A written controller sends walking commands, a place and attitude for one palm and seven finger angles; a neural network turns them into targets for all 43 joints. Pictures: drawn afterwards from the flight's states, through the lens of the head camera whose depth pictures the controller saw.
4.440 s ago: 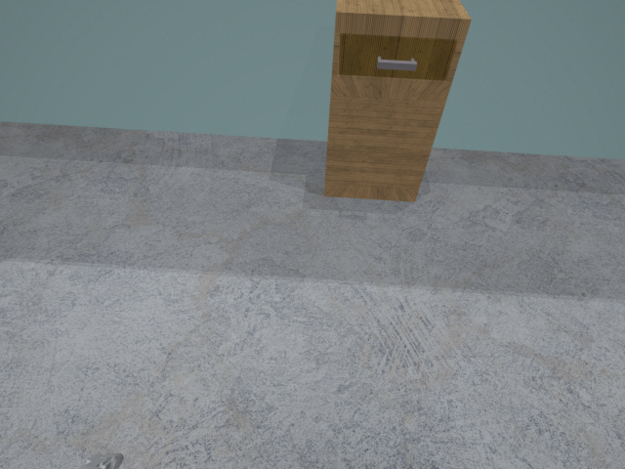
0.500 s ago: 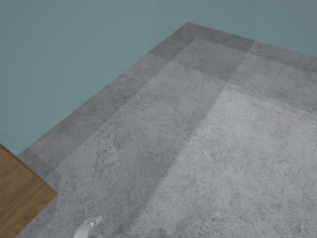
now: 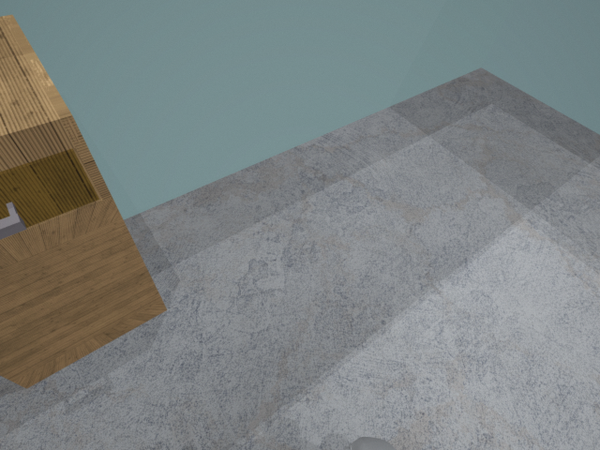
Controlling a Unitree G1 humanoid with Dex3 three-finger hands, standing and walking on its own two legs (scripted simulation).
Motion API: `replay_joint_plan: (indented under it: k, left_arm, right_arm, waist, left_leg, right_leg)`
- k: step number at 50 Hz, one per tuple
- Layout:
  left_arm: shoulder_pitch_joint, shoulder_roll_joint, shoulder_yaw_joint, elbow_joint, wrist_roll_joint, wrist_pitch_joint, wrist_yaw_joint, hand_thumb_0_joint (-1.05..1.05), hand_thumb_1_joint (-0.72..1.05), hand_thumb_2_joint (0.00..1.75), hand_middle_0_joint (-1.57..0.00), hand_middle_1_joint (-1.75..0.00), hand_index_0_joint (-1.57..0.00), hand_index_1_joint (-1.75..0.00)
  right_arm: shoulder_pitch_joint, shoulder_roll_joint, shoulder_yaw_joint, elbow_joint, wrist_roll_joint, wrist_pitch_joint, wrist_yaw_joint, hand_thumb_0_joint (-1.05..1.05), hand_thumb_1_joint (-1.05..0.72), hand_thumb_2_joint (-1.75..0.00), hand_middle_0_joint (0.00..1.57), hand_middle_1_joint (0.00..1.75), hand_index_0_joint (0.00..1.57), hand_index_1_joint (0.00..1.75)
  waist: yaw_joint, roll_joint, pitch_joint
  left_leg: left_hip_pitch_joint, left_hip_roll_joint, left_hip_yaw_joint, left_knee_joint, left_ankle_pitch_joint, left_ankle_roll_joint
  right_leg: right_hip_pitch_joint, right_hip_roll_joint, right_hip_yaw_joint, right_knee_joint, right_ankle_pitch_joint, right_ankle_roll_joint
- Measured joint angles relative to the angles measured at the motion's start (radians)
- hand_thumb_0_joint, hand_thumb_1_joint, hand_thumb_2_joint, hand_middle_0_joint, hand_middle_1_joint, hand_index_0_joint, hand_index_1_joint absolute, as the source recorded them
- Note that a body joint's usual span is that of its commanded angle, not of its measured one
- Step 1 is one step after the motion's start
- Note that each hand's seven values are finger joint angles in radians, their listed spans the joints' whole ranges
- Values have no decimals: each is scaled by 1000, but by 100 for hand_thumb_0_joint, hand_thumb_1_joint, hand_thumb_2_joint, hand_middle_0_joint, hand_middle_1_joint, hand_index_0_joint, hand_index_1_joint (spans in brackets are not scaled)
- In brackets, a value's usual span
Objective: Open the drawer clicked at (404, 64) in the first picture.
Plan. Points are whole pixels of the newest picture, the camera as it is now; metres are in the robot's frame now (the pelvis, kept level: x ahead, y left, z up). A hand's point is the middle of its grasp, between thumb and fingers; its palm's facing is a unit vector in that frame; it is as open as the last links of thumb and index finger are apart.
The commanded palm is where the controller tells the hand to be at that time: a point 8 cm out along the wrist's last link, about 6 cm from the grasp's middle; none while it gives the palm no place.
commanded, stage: turn to face it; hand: left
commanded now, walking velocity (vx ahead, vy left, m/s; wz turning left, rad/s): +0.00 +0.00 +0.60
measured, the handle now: out of the picture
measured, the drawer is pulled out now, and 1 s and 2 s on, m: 0.00 0.00 0.00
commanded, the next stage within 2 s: take the last steps up to it in 0.98 s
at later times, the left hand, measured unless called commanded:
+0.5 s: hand out of the picture +0.00 +0.13 -0.15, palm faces +0.33 -0.90 -0.27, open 7.4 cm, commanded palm none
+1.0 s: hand out of the picture -0.14 +0.17 -0.17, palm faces +0.57 -0.78 -0.25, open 7.4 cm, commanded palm none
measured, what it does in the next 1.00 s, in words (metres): steps on the spot, turning left: right foot, then left foot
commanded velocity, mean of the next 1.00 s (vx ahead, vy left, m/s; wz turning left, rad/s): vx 0.00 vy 0.00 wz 0.46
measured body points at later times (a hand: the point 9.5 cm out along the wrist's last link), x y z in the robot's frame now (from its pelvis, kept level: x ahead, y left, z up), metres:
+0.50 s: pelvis -0.02 -0.08 +0.00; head +0.01 -0.10 +0.45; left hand -0.02 +0.18 -0.12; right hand +0.13 -0.31 -0.15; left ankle -0.07 +0.07 -0.65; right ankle +0.00 -0.17 -0.74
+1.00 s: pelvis -0.06 -0.04 +0.00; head -0.05 +0.00 +0.45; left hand -0.17 +0.22 -0.15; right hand +0.16 -0.18 -0.13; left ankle -0.12 +0.04 -0.74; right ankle +0.01 -0.17 -0.68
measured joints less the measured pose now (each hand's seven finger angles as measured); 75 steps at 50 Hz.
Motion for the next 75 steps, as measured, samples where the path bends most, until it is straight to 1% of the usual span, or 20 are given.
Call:
replay_joint_plan:
  k: [9, 13, 14, 16, 20, 23, 31, 34, 36, 37, 38, 40, 42, 45, 53, 59, 62, 64, 69, 75]
  left_arm:
    - [-55, -31, -23, -38, -10, -2, 5, 1, 91, 90, -20, -30, -20, -30]
    - [-64, -59, -40, -76, -14, -22, 4, 0, 91, 90, -20, -30, -20, -30]
    - [-58, -65, -44, -86, -10, -31, 4, 0, 91, 90, -20, -30, -20, -30]
    - [-49, -85, -58, -94, -3, -38, 5, 0, 91, 90, -20, -30, -20, -30]
    - [-12, -104, -71, -89, 0, -38, 6, 0, 90, 90, -20, -30, -20, -30]
    - [3, -107, -74, -79, 1, -42, 6, 0, 90, 90, -20, -30, -21, -30]
    - [43, -88, -74, -55, 11, -46, -1, 0, 90, 90, -20, -30, -21, -30]
    - [60, -64, -63, -38, 14, -41, -2, 0, 90, 90, -20, -30, -21, -30]
    - [76, -45, -53, -25, 10, -34, -2, 0, 90, 90, -20, -30, -21, -30]
    - [85, -35, -47, -21, 5, -28, -3, 0, 90, 90, -20, -30, -21, -30]
    - [83, -19, -41, -12, 3, -17, -2, 0, 90, 90, -20, -30, -21, -30]
    - [75, 2, -33, 7, 4, 7, 5, 0, 90, 90, -20, -30, -20, -30]
    - [65, 11, -28, 23, 2, 15, 6, 1, 91, 90, -20, -30, -20, -30]
    - [50, 11, -28, 23, 0, 7, -1, 1, 91, 90, -20, -30, -20, -30]
    - [0, -32, -45, 5, -4, 0, 0, 0, 91, 90, -20, -30, -20, -30]
    - [-19, -79, -63, -1, -6, -32, -2, 0, 91, 90, -20, -30, -20, -30]
    - [0, -114, -75, 7, 6, -61, -6, 0, 91, 90, -20, -30, -20, -30]
    - [38, -129, -78, 11, 6, -78, -6, 0, 91, 90, -20, -30, -20, -30]
    - [132, -136, -72, 65, 3, -97, 2, 0, 93, 90, -20, -30, -21, -30]
    - [225, -155, -79, 133, 6, -114, -1, 0, 92, 90, -20, -30, -20, -30]
  right_arm:
    - [-27, -20, -12, -10, -4, 22, 11, 1, -90, -90, 20, 30, 20, 30]
    - [-30, -38, -25, -16, -3, 40, 16, 1, -90, -90, 20, 30, 20, 30]
    - [-29, -45, -30, -20, 1, 44, 19, 1, -90, -90, 20, 30, 20, 30]
    - [-31, -60, -42, -16, -1, 54, 19, 1, -91, -90, 20, 30, 20, 30]
    - [-34, -79, -51, -10, -7, 68, 32, 1, -91, -90, 20, 30, 20, 30]
    - [-36, -81, -50, -10, -5, 70, 36, 1, -91, -90, 20, 30, 20, 30]
    - [-77, -75, -30, 10, 2, 82, 36, 1, -91, -90, 19, 30, 20, 30]
    - [-105, -65, -18, 1, 6, 70, 34, 1, -91, -90, 19, 30, 20, 30]
    - [-117, -61, -9, -14, 7, 54, 34, 1, -91, -90, 19, 30, 20, 30]
    - [-121, -61, -7, -23, 5, 42, 35, 1, -91, -90, 19, 30, 20, 30]
    - [-130, -50, -5, -26, 4, 32, 33, 1, -91, -90, 19, 30, 20, 30]
    - [-137, -32, 6, -31, 4, 18, 26, 1, -91, -90, 20, 30, 20, 30]
    - [-132, -18, 14, -31, 2, 12, 15, 1, -91, -90, 20, 30, 20, 30]
    - [-121, -4, 23, -21, 3, 9, 6, 1, -91, -90, 20, 30, 20, 30]
    - [-72, 17, 26, 12, 0, 12, 3, 1, -90, -90, 20, 30, 20, 30]
    - [-19, 9, 16, 53, -3, 21, 1, 1, -90, -90, 20, 30, 20, 30]
    - [17, -6, 5, 81, 0, 31, 3, 1, -91, -90, 20, 30, 20, 30]
    - [36, -10, -1, 101, -6, 41, 13, 1, -91, -90, 20, 30, 20, 30]
    - [68, -19, -19, 123, -12, 31, 27, 1, -91, -90, 20, 30, 20, 30]
    - [70, -19, -21, 146, -11, 31, 30, 1, -91, -90, 19, 30, 20, 30]
  waist:
    - [-23, 40, 2]
    - [-27, 61, -5]
    - [-24, 68, -9]
    - [-22, 89, -6]
    - [-20, 85, -4]
    - [-22, 69, 8]
    - [14, 32, 37]
    - [35, 14, 43]
    - [40, 6, 38]
    - [40, 5, 31]
    - [45, -13, 37]
    - [53, -28, 42]
    - [51, -25, 39]
    - [49, -17, 34]
    - [23, 6, 18]
    - [-1, 37, -3]
    - [-3, 80, -17]
    - [7, 76, -32]
    - [3, 72, -48]
    - [22, 70, -44]
  left_leg:
    - [-24, -44, -106, 2, 33, -26]
    - [-61, -66, -160, 45, 33, -58]
    - [-82, -70, -167, 82, 10, -66]
    - [-143, -68, -155, 254, -154, -88]
    - [-235, -32, -81, 609, -177, -120]
    - [-236, 9, -53, 688, -158, -144]
    - [-105, 58, -2, 455, -237, -155]
    - [-35, 51, 30, 311, -242, -139]
    - [32, 46, 53, 159, -151, -124]
    - [49, 45, 52, 110, -115, -84]
    - [38, 33, 53, 130, -127, -56]
    - [34, 27, 48, 149, -151, -38]
    - [50, 26, 33, 118, -139, -37]
    - [82, 19, 13, 50, -96, -35]
    - [113, -8, -20, -19, -46, -34]
    - [80, -21, -41, 36, -64, -60]
    - [11, -10, -62, 218, -219, -69]
    - [-55, -10, -55, 384, -234, -69]
    - [-170, 46, -34, 574, -65, -93]
    - [-202, 104, -21, 509, -1, -106]
  right_leg:
    - [103, 39, 25, -223, -71, -10]
    - [200, 64, 16, -454, -1, -34]
    - [224, 65, 5, -518, 45, -69]
    - [230, 62, -31, -506, 60, -111]
    - [276, 32, -80, -550, 67, -122]
    - [296, 7, -117, -570, 76, -123]
    - [286, -62, -210, -546, 64, -105]
    - [264, -87, -235, -509, 51, -88]
    - [241, -104, -252, -461, 30, -69]
    - [214, -110, -249, -413, 15, -59]
    - [181, -115, -208, -339, -60, -47]
    - [115, -85, -121, -175, -157, -35]
    - [67, -56, -74, -54, -143, -28]
    - [35, -36, -43, 3, -79, -18]
    - [89, -2, -21, -156, -66, -12]
    - [236, 37, -37, -460, 3, -36]
    - [273, 58, -71, -511, 38, -117]
    - [300, 54, -77, -550, 57, -141]
    - [387, 50, -100, -691, 113, -143]
    - [445, 51, -128, -766, 120, -135]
